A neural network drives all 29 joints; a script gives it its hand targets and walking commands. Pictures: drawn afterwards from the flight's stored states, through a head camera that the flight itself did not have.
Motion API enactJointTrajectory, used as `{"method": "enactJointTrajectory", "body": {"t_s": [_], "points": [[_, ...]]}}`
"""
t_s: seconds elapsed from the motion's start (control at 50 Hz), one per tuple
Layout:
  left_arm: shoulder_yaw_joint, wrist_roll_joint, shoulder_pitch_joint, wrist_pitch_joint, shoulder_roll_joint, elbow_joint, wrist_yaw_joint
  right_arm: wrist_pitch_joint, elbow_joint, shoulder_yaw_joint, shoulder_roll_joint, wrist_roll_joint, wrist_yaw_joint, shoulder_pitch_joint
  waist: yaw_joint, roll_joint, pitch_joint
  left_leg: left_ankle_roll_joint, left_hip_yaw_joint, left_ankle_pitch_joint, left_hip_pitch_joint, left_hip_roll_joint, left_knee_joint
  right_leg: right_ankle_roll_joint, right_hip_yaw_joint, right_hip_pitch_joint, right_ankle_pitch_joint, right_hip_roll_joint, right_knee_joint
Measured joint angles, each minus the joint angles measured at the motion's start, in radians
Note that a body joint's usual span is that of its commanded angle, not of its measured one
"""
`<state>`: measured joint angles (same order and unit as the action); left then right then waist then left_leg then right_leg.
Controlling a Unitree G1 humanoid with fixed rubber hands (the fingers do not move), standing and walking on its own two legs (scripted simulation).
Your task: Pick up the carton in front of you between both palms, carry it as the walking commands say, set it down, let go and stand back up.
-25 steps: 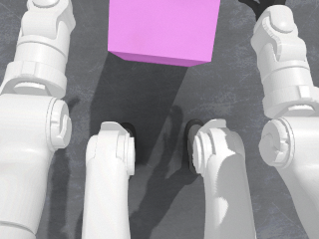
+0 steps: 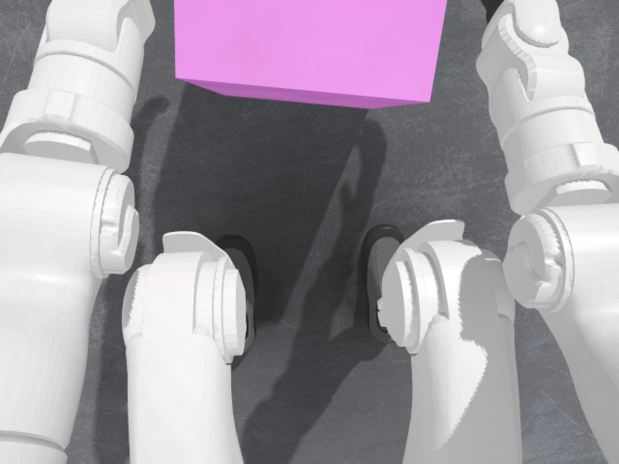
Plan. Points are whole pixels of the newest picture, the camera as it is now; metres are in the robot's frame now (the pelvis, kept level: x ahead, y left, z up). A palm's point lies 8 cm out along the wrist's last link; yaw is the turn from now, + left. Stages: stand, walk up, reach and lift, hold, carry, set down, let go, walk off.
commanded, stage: reach and lift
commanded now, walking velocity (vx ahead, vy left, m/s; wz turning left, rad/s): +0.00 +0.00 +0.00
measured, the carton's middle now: out of the picture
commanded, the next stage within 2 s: none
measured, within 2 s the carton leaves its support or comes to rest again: leaves its support in 0.48 s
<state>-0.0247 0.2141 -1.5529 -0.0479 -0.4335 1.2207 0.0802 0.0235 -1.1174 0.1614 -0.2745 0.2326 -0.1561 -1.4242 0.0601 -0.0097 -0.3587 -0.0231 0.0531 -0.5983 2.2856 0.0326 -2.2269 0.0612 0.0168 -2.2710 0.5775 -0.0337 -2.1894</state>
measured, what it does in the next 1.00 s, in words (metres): rises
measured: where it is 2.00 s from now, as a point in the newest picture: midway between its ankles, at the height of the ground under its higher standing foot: (311, 308)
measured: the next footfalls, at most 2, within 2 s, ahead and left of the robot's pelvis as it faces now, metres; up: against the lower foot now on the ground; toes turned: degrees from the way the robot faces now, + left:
none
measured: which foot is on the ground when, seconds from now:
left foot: down 0.00-1.00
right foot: down 0.00-1.00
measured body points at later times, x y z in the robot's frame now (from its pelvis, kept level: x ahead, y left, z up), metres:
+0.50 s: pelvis -0.01 +0.00 +0.00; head +0.36 +0.02 +0.25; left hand +0.57 +0.15 -0.17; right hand +0.55 -0.16 -0.17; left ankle +0.10 +0.12 -0.33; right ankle +0.11 -0.13 -0.33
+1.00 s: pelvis -0.02 +0.00 +0.08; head +0.26 +0.02 +0.44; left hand +0.52 +0.15 +0.02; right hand +0.50 -0.15 +0.02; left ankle +0.10 +0.13 -0.33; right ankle +0.11 -0.13 -0.33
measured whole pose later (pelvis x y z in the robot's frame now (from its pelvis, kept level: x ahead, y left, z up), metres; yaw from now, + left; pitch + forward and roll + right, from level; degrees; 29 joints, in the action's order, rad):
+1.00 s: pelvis -0.02 +0.00 +0.08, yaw +2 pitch +42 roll -2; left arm 0.42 -0.23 -1.25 -0.37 -0.10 0.91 0.05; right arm 0.36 -0.72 0.58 0.01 -0.22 -0.06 -1.13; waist 0.04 0.01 0.10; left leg -0.05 0.08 -0.50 2.15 0.11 -1.91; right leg 0.08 0.07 -2.13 0.50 -0.09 -1.89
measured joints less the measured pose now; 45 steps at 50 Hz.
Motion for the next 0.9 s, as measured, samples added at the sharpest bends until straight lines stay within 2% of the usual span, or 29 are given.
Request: {"method": "enactJointTrajectory", "body": {"t_s": [0.08,0.24,0.3,0.38,0.44,0.52,0.6,0.64,0.68,0.78,0.9], "points": [[0.015,-0.015,0.008,0.004,0.009,0.007,0.003,0.003,0.011,-0.011,0.008,0.005,0.000,0.012,-0.003,-0.002,0.012,0.000,0.001,0.007,0.003,-0.003,0.013,-0.001,-0.001,-0.004,-0.011,-0.003,0.014],[-0.033,0.011,-0.034,0.000,0.024,0.026,0.006,0.007,-0.002,-0.034,0.040,0.000,0.000,-0.050,-0.003,0.000,-0.025,-0.003,0.001,0.033,-0.013,0.002,0.034,-0.003,0.000,0.011,-0.033,-0.001,0.033],[-0.033,-0.001,-0.075,-0.008,0.034,0.058,0.020,0.011,-0.015,-0.008,0.054,-0.017,-0.038,-0.078,-0.006,0.001,-0.048,-0.004,0.005,0.038,-0.022,0.006,0.035,-0.002,-0.002,0.022,-0.038,-0.002,0.036],[0.014,-0.062,-0.108,-0.041,0.046,0.082,0.015,0.049,-0.008,0.079,0.063,-0.086,-0.022,-0.091,-0.009,0.001,-0.061,-0.003,0.005,0.035,-0.030,0.009,0.019,0.001,0.001,0.031,-0.034,-0.006,0.021],[0.065,-0.111,-0.080,-0.082,0.064,0.048,0.002,0.098,0.020,0.120,0.060,-0.132,0.009,-0.071,-0.011,0.009,-0.044,0.000,0.002,0.025,-0.023,0.013,0.001,0.007,0.005,0.027,-0.021,-0.008,0.001],[0.101,-0.144,-0.009,-0.117,0.094,-0.027,0.000,0.146,0.081,0.140,0.062,-0.146,0.031,-0.021,-0.013,0.002,0.000,0.004,-0.003,0.009,-0.010,0.013,-0.015,0.012,0.013,0.011,-0.007,-0.016,-0.015],[0.111,-0.138,0.067,-0.141,0.119,-0.122,0.027,0.175,0.168,0.152,0.082,-0.140,0.018,0.035,-0.013,-0.007,0.049,0.000,-0.004,0.005,0.000,0.018,-0.011,0.021,0.022,-0.001,-0.004,-0.029,-0.012],[0.112,-0.137,0.101,-0.160,0.135,-0.177,0.055,0.185,0.221,0.160,0.104,-0.139,-0.013,0.068,-0.015,-0.010,0.082,-0.005,-0.002,0.009,0.004,0.024,0.001,0.027,0.029,-0.006,-0.008,-0.039,0.000],[0.126,-0.140,0.134,-0.180,0.146,-0.225,0.053,0.198,0.277,0.185,0.127,-0.154,-0.011,0.112,-0.016,-0.009,0.125,-0.012,0.000,0.016,0.009,0.034,0.019,0.032,0.036,-0.010,-0.012,-0.045,0.015],[0.210,-0.203,0.212,-0.237,0.209,-0.307,0.036,0.244,0.394,0.252,0.191,-0.226,0.009,0.229,-0.022,0.001,0.254,-0.024,0.007,0.038,-0.009,0.057,0.089,0.035,0.046,0.010,-0.022,-0.046,0.076],[0.349,-0.334,0.281,-0.286,0.287,-0.320,-0.001,0.301,0.415,0.355,0.256,-0.352,0.057,0.290,-0.021,0.012,0.397,-0.029,0.017,0.071,-0.073,0.072,0.210,0.026,0.049,0.075,-0.049,-0.045,0.191]]}}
